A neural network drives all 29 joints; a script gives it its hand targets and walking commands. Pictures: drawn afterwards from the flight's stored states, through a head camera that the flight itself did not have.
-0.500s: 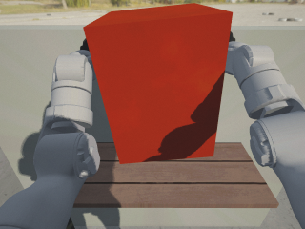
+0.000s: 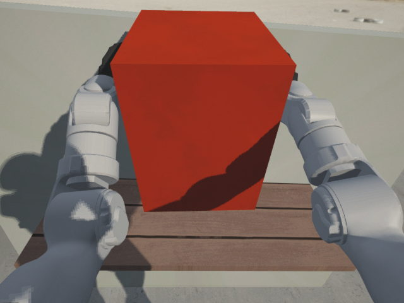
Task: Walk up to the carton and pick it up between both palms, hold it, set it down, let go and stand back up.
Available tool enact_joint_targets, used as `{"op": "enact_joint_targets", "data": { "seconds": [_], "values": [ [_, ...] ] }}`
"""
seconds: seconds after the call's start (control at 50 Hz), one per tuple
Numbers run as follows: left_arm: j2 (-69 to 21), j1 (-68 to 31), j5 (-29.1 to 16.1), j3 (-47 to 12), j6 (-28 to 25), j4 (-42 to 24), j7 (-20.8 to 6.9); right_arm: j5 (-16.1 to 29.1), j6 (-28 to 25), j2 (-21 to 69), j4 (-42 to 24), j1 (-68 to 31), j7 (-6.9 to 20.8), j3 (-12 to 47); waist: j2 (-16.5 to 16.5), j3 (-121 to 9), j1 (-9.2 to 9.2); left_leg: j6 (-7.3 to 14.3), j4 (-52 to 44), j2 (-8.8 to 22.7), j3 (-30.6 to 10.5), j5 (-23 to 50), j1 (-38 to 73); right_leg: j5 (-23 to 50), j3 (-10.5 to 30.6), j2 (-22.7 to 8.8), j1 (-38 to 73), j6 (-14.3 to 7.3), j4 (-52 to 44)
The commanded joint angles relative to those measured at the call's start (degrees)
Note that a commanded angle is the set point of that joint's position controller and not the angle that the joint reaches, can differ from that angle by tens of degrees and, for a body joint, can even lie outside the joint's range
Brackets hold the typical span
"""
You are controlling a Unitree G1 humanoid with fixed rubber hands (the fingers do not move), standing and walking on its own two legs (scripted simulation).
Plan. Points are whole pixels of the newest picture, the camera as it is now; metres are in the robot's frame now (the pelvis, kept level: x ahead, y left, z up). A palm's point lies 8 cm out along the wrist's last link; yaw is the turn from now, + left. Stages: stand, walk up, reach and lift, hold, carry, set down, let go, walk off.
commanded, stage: set down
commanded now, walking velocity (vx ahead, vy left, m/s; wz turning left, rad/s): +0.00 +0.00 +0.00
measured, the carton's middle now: (199, 111) +0.41 +0.00 +0.26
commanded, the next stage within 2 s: none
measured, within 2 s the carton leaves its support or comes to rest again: neither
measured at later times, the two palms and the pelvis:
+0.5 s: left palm (120, 101) +0.41 +0.15 +0.28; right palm (285, 112) +0.38 -0.17 +0.27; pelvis +0.00 +0.01 +0.00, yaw -1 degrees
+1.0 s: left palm (123, 121) +0.42 +0.15 +0.23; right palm (276, 132) +0.39 -0.16 +0.22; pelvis +0.00 +0.01 +0.00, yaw -1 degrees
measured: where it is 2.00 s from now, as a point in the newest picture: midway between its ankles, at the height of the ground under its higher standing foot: outside the picture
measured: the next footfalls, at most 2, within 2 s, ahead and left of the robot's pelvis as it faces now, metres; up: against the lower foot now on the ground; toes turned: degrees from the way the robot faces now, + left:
none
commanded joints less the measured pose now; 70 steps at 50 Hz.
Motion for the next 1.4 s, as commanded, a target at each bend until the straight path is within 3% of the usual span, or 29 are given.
{"op": "enact_joint_targets", "data": {
  "seconds": [0.0, 0.06, 0.1, 0.24, 0.34, 0.48, 0.5, 0.64, 0.74, 1.0, 1.38],
  "values": [
    [-37.06, -38.86, -10.58, -20.79, -3.17, -15.24, -5.76, 6.41, -3.96, 30.98, -25.26, -44.79, 5.51, 10.68, 11.82, -25.67, -2.99, -4.25, 2.7, -2.26, 2.48, 28.39, 13.65, 17.73, -2.04, 1.38, 1.07, 2.01, 0.6],
    [-35.37, -34.33, -7.83, -17.99, -2.25, -11.27, -5.89, 4.61, -3.1, 30.36, -22.39, -41.31, 5.66, 10.03, 9.0, -19.4, -2.27, -2.77, 0.14, -2.35, 2.93, 20.89, 10.71, 12.48, -2.05, 0.97, -0.24, 2.47, -0.18],
    [-35.19, -33.23, -6.48, -17.0, -1.92, -10.43, -6.26, 3.7, -2.89, 30.37, -20.89, -40.4, 5.97, 9.31, 8.96, -17.33, -1.58, -2.24, -1.38, -2.21, 3.06, 17.25, 8.82, 9.96, -1.94, 0.82, -0.15, 2.22, -0.34],
    [-37.36, -33.69, -8.32, -19.14, -3.01, -13.76, -4.82, 4.61, -4.76, 32.56, -27.42, -43.29, 6.94, 12.81, 7.49, -24.45, 0.02, -2.46, 1.12, -2.0, 2.98, 24.66, 13.52, 14.33, -2.56, 2.2, -0.1, 2.24, 0.39],
    [-34.09, -29.34, -4.48, -13.21, -2.71, -5.91, -6.03, 0.26, -4.05, 31.57, -20.37, -38.49, 7.48, 8.88, 3.09, -14.6, 0.76, -0.19, -3.35, -1.87, 4.17, 13.05, 7.84, 6.69, -2.07, 1.37, -1.49, 2.3, -1.48],
    [-35.58, -29.31, -4.41, -14.23, -4.54, -6.28, -6.51, -1.62, -6.75, 33.26, -21.82, -38.33, 7.93, 8.25, 5.35, -17.98, 0.62, -0.92, -1.89, -2.34, 4.98, 16.78, 9.93, 10.6, -2.38, 1.23, -0.86, 2.42, -0.93],
    [-37.58, -31.0, -4.27, -14.87, -5.46, -8.19, -6.33, -1.79, -7.02, 32.72, -20.2, -38.41, 8.16, 7.88, 5.65, -18.03, 1.44, -1.68, -3.01, -1.76, 4.4, 17.3, 8.85, 8.68, -2.85, 1.92, -1.53, 2.05, -1.04],
    [-38.01, -28.8, -3.62, -15.86, -6.92, -6.84, -6.36, -5.22, -9.31, 32.64, -18.77, -34.94, 8.35, 5.18, 6.55, -17.68, -0.17, -1.82, -3.53, -1.81, 5.2, 14.49, 9.16, 7.35, -3.05, 1.05, -1.48, 2.09, -1.45],
    [-38.69, -27.62, -3.63, -16.96, -8.25, -7.23, -6.31, -6.43, -10.8, 33.86, -20.27, -34.04, 8.34, 5.3, 7.09, -20.12, -0.06, -2.13, -2.59, -2.2, 5.47, 16.58, 10.36, 9.78, -3.54, 0.95, -0.2, 2.44, -0.92],
    [-39.76, -22.62, -2.95, -17.73, -10.06, -7.38, -6.55, -6.85, -12.0, 37.28, -24.79, -31.0, 8.28, 9.66, 4.94, -20.51, 1.45, -1.73, -1.3, -3.04, 5.45, 19.66, 9.76, 17.23, -3.6, 1.19, 1.98, 3.68, 0.91],
    [-41.22, -20.18, -2.83, -18.84, -12.99, -6.62, -6.63, -10.75, -13.65, 37.14, -23.6, -25.46, 9.74, 6.9, 6.98, -19.35, 1.5, -3.48, -1.58, -2.24, 5.77, 19.96, 11.6, 13.41, -4.55, 1.35, -1.49, 2.79, 0.57]
  ]
}}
